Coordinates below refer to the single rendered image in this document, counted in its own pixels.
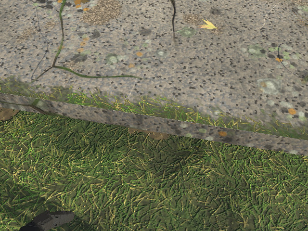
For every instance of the robot left hand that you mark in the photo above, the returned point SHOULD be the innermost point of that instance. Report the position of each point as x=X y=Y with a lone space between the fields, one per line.
x=47 y=220

